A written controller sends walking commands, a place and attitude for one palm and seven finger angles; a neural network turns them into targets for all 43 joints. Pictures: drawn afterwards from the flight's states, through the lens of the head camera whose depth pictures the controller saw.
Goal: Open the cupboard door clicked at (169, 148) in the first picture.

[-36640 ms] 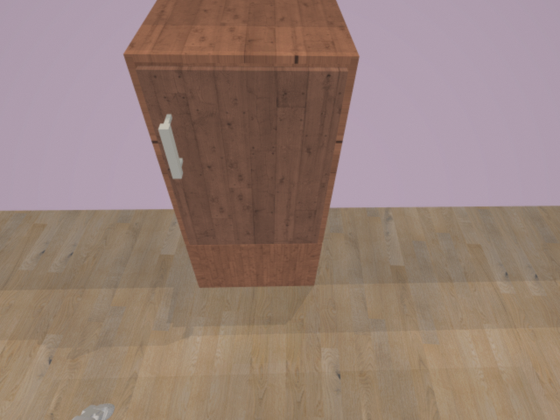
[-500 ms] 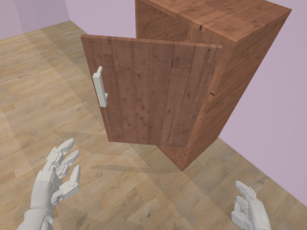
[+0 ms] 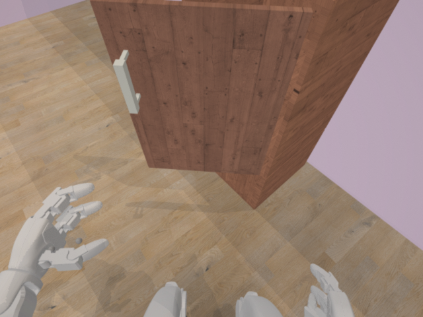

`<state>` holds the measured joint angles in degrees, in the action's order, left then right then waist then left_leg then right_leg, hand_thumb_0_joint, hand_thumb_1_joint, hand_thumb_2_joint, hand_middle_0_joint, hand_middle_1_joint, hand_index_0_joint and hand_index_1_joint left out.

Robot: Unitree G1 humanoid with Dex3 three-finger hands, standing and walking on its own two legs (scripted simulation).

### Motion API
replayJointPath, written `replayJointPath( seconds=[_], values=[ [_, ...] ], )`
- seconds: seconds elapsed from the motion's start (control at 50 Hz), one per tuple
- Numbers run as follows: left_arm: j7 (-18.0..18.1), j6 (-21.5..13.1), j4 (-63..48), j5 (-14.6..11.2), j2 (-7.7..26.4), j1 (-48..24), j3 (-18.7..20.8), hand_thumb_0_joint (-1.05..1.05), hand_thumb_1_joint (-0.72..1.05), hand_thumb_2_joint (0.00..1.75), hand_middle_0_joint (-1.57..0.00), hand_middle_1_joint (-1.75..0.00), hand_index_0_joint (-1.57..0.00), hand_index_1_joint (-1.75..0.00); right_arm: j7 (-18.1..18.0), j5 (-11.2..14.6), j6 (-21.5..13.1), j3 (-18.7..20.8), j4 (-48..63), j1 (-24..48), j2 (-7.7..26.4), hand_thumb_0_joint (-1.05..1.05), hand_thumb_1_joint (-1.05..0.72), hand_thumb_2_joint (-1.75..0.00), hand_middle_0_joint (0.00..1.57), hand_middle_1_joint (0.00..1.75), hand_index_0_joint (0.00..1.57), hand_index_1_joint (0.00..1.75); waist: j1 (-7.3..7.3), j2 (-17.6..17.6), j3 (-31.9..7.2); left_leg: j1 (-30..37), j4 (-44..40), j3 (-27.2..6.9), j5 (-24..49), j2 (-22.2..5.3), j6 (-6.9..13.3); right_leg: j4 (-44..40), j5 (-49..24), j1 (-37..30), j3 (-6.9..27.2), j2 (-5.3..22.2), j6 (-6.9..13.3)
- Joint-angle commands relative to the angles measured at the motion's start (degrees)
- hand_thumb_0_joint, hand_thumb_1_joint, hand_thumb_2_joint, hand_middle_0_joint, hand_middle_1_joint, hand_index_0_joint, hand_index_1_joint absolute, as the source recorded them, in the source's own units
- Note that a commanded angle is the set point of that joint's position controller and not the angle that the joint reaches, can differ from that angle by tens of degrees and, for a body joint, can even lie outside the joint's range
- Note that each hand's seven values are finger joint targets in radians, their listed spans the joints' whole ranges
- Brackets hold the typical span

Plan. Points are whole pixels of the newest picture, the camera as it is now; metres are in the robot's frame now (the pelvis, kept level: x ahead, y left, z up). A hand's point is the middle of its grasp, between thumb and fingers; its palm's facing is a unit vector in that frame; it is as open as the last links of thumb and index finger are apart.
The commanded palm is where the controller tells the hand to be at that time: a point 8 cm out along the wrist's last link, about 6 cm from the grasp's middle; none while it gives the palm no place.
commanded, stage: raise the hand with hooked fingers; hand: left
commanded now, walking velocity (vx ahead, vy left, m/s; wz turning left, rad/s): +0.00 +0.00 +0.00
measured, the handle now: (129, 83) +0.61 +0.22 +0.06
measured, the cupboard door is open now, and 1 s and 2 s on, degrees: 44 44 44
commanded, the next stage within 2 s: move the hooked fingers beside the handle in 1.30 s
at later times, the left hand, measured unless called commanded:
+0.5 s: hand (36, 215) +0.27 +0.30 +0.06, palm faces +0.00 -1.00 -0.06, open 13.6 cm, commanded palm +0.25 +0.35 +0.07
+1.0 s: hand (35, 193) +0.31 +0.31 +0.07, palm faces -0.05 -1.00 -0.04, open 14.0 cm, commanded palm +0.28 +0.36 +0.08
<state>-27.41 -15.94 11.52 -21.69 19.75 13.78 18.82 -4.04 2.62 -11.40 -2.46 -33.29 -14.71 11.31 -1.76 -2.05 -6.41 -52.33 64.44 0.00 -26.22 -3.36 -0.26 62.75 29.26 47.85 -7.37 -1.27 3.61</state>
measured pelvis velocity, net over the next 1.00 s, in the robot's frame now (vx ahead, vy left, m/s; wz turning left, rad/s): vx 0.02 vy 0.04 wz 0.00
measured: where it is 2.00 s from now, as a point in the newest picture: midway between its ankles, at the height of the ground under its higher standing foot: outside the picture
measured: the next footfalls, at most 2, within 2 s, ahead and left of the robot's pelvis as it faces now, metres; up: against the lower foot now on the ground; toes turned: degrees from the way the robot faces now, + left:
none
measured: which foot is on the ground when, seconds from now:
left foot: down 0.00-1.00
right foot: down 0.00-1.00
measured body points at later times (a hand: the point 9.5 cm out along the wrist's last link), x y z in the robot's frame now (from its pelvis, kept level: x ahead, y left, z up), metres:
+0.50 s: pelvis +0.02 +0.04 +0.02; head +0.08 +0.07 +0.46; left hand +0.27 +0.35 +0.07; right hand +0.20 -0.19 -0.04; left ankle +0.05 +0.12 -0.65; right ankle +0.02 -0.08 -0.65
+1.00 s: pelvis +0.02 +0.04 +0.02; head +0.09 +0.06 +0.47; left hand +0.30 +0.37 +0.08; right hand +0.16 -0.22 -0.05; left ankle +0.05 +0.12 -0.65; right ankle +0.02 -0.08 -0.65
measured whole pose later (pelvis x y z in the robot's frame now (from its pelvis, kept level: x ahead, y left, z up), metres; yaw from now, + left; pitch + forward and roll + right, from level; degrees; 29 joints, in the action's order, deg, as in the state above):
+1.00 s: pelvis +0.02 +0.04 +0.02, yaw +0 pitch +14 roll -3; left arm -32.2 -16.7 23.0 -21.0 25.6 0.2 24.5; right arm -3.1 2.3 -11.0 -1.7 -30.7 -17.5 16.8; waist -1.6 -1.0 -6.2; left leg -46.9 57.9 1.7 -25.3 -1.6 3.0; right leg 54.1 26.5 41.6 -5.6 -0.1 0.5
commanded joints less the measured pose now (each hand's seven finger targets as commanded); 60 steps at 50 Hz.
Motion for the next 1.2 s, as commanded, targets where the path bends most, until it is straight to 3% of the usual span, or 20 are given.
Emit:
replayJointPath(
  seconds=[0.0, 0.08, 0.12, 0.18, 0.24, 0.26, 0.3, 0.42, 0.48, 0.56, 0.64, 0.68, 0.8, 0.86, 1.0, 1.18],
  values=[
    [4.7, -9.1, -11.7, -2.1, 8.6, 0.0, 8.8, 0.0, -0.06, 0.49, -0.27, -0.92, -0.27, -0.92, -0.2, -0.5, -4.6, 5.4, 8.5, 4.4, 8.8, 0.0, -0.9, -0.9, 0.2, 0.3, 0.2, 0.3, 3.05, 3.2, -13.4, 5.1, -7.0, -1.8, 10.5, 2.5, 1.7, -14.2, -8.3, -12.2, 11.9, 2.6, -4.6],
    [2.3, -12.5, -8.1, 0.5, 6.7, -4.4, 2.5, 0.0, -0.15, 0.45, -0.27, -0.98, -0.27, -0.98, 0.0, -0.2, -5.7, 5.9, 7.0, 1.9, 10.9, 0.0, -0.9, -0.9, 0.2, 0.3, 0.2, 0.3, -0.19, 1.1, -10.0, 6.9, -7.4, -1.7, 7.2, 2.6, 2.4, -14.3, -1.6, -5.2, 10.5, 1.7, -3.8],
    [0.3, -12.2, -6.7, 0.7, 8.2, -5.0, 2.3, 0.0, -0.2, 0.43, -0.28, -1.0, -0.28, -1.0, -0.4, 0.2, -6.1, 6.1, 7.2, 0.9, 12.0, 0.0, -0.9, -0.9, 0.2, 0.3, 0.2, 0.3, -0.41, 1.0, -10.3, 7.8, -8.3, -1.8, 6.2, 2.8, 2.7, -14.9, 0.4, -4.9, 10.0, 1.6, -3.4],
    [-1.2, -11.5, -10.2, -0.2, 12.5, -8.2, 5.1, 0.0, -0.27, 0.4, -0.28, -1.05, -0.28, -1.05, -0.9, 0.4, -6.5, 6.0, 7.9, 0.2, 12.8, 0.0, -0.9, -0.9, 0.2, 0.3, 0.2, 0.3, 0.77, -2.6, -14.1, 12.7, -10.6, -2.4, 7.7, 2.5, 2.7, -13.7, -2.9, -6.3, 8.1, 0.8, -2.5],
    [0.8, -11.4, -13.6, -1.0, 16.2, -8.8, 9.6, 0.0, -0.34, 0.37, -0.29, -1.1, -0.29, -1.1, -0.9, 0.0, -6.7, 5.7, 8.2, 0.2, 12.9, 0.0, -0.9, -0.9, 0.2, 0.3, 0.2, 0.3, 2.7, -5.6, -16.3, 17.6, -12.8, -3.5, 12.0, 2.3, 2.1, -11.5, -8.0, -7.4, 4.9, -0.2, -1.5],
    [1.6, -11.5, -15.0, -1.3, 14.8, -8.0, 9.3, 0.0, -0.36, 0.36, -0.29, -1.11, -0.29, -1.11, -0.7, -0.1, -6.7, 5.6, 8.5, 0.3, 12.4, 0.0, -0.9, -0.9, 0.2, 0.3, 0.2, 0.3, 2.95, -6.8, -17.3, 19.5, -13.4, -3.6, 13.5, 2.3, 1.9, -11.4, -9.3, -7.4, 4.4, -0.3, -1.6],
    [3.2, -11.1, -14.1, -1.1, 12.8, -6.7, 8.6, 0.0, -0.41, 0.34, -0.29, -1.14, -0.29, -1.14, -0.3, -0.2, -6.4, 5.5, 8.6, 0.6, 12.2, 0.0, -0.9, -0.9, 0.2, 0.3, 0.2, 0.3, 2.75, -7.5, -15.6, 20.7, -14.2, -4.1, 14.3, 2.1, 1.3, -11.2, -10.0, -6.4, 3.3, -0.3, -1.7],
    [1.8, -5.0, -5.5, 1.5, 10.3, -9.1, 4.0, 0.0, -0.5, 0.3, -0.3, -1.2, -0.3, -1.2, 0.3, 0.0, -4.1, 5.2, 9.9, -0.5, 13.5, 0.0, -0.9, -0.9, 0.2, 0.3, 0.2, 0.3, 0.41, -4.6, -9.4, 19.4, -16.2, -5.3, 11.7, 1.5, 0.6, -12.4, -9.2, -3.3, 2.0, -0.5, -2.1],
    [-0.4, -3.2, -5.4, 1.5, 12.4, -14.0, 4.7, 0.0, -0.5, 0.3, -0.3, -1.2, -0.3, -1.2, 0.1, 0.1, -3.6, 4.9, 10.8, -0.9, 13.9, 0.0, -0.9, -0.9, 0.2, 0.3, 0.2, 0.3, 0.43, -4.8, -11.3, 21.2, -16.5, -5.7, 12.6, 1.5, 0.4, -12.7, -9.6, -4.0, 2.1, -0.7, -1.9],
    [-0.7, -5.4, -8.6, 0.6, 16.5, -20.6, 8.4, 0.0, -0.5, 0.3, -0.3, -1.2, -0.3, -1.2, -0.4, -0.3, -3.7, 4.5, 10.6, -0.9, 13.9, 0.0, -0.9, -0.9, 0.2, 0.3, 0.2, 0.3, 0.78, -5.3, -15.2, 25.2, -16.3, -6.8, 15.8, 1.4, -0.4, -12.3, -10.1, -4.1, 2.2, -1.1, -1.5],
    [-0.6, -7.1, -7.0, 0.2, 18.4, -21.5, 10.7, 0.0, -0.5, 0.3, -0.3, -1.2, -0.3, -1.2, -0.4, -0.7, -3.9, 4.3, 9.5, -1.1, 13.8, 0.0, -0.9, -0.9, 0.2, 0.3, 0.2, 0.3, 1.66, -8.0, -16.3, 27.3, -15.9, -7.3, 20.6, 1.3, -1.4, -11.7, -11.4, -4.0, 2.2, -1.0, -1.2],
    [-1.6, -6.4, -4.4, 0.4, 17.8, -21.1, 10.1, 0.0, -0.5, 0.3, -0.3, -1.2, -0.3, -1.2, -0.3, -0.5, -3.5, 4.4, 9.2, -1.4, 13.9, 0.0, -0.9, -0.9, 0.2, 0.3, 0.2, 0.3, 1.23, -7.5, -16.8, 28.2, -15.9, -7.2, 22.3, 1.0, -1.4, -12.2, -11.8, -3.8, 2.1, -0.8, -1.5],
    [-5.4, -2.1, 2.7, -0.6, 18.7, -22.7, 10.2, 0.0, -0.5, 0.3, -0.3, -1.2, -0.3, -1.2, -0.6, 0.0, -2.4, 4.4, 9.5, -1.7, 14.5, 0.0, -0.9, -0.9, 0.2, 0.3, 0.2, 0.3, 1.11, -4.6, -14.7, 24.2, -16.4, -5.4, 19.7, 1.7, 0.0, -14.2, -13.1, -6.6, 2.4, -0.7, -1.6],
    [-5.8, -2.7, 1.4, -1.3, 18.7, -21.3, 10.4, 0.0, -0.5, 0.3, -0.3, -1.2, -0.3, -1.2, -0.1, -0.1, -2.6, 4.6, 10.0, -2.3, 14.3, 0.0, -0.9, -0.9, 0.2, 0.3, 0.2, 0.3, 1.55, -4.2, -17.2, 25.2, -15.7, -4.8, 22.8, 1.9, 0.3, -14.2, -15.5, -8.0, 2.7, -0.9, -1.6],
    [-3.4, -6.2, 0.8, -1.2, 19.8, -21.6, 12.3, 0.0, -0.5, 0.3, -0.3, -1.2, -0.3, -1.2, 0.6, -0.3, -2.4, 4.9, 10.0, -2.0, 14.1, 0.0, -0.9, -0.9, 0.2, 0.3, 0.2, 0.3, 1.49, -3.8, -14.7, 21.1, -15.3, -3.7, 17.3, 2.4, 1.0, -14.0, -13.3, -8.2, 3.4, -0.8, -1.6],
    [-3.5, -6.6, -1.5, -1.0, 20.2, -22.2, 11.4, 0.0, -0.5, 0.3, -0.3, -1.2, -0.3, -1.2, 0.0, 0.1, -2.5, 4.5, 9.8, -1.6, 13.5, 0.0, -0.9, -0.9, 0.2, 0.3, 0.2, 0.3, 0.81, -6.5, -15.7, 20.2, -14.5, -2.3, 14.9, 2.7, 2.0, -15.4, -13.3, -10.4, 5.5, -0.5, -1.9]
  ],
)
